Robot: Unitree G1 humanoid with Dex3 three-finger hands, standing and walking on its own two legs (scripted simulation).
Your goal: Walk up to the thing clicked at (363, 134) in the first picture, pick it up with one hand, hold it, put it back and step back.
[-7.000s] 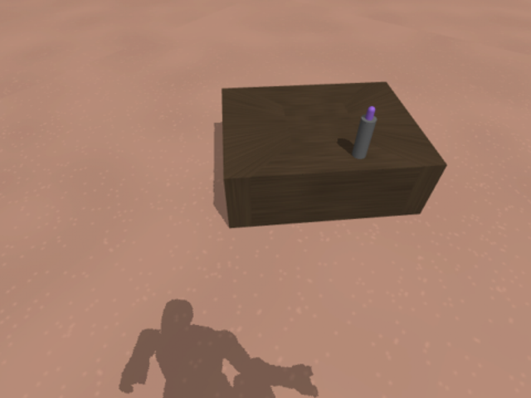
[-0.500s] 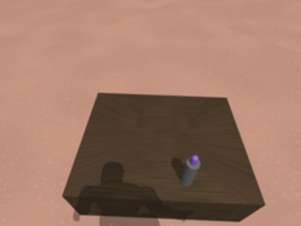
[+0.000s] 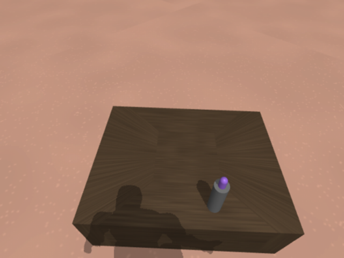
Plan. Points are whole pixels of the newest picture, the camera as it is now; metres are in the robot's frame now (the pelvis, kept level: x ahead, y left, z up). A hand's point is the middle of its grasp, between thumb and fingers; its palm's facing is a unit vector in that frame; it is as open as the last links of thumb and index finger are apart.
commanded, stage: go down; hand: right
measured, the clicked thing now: (218, 193) +0.45 -0.18 -0.33
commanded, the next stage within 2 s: none
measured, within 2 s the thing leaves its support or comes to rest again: neither
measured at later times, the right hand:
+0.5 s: hand out of the picture +0.14 -0.26 -0.16, palm faces +0.02 +0.94 -0.33, open 16.1 cm
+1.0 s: hand out of the picture +0.14 -0.27 -0.16, palm faces +0.03 +0.94 -0.33, open 17.5 cm
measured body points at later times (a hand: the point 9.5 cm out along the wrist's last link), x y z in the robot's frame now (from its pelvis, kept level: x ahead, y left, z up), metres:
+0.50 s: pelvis -0.01 -0.01 -0.02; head +0.04 -0.02 +0.42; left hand +0.11 +0.24 -0.13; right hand +0.13 -0.31 -0.14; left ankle +0.01 +0.12 -0.75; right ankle -0.03 -0.12 -0.75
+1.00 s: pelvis +0.00 -0.02 -0.05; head +0.05 -0.03 +0.40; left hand +0.16 +0.22 -0.14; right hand +0.14 -0.32 -0.13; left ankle +0.02 +0.12 -0.75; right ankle -0.03 -0.12 -0.75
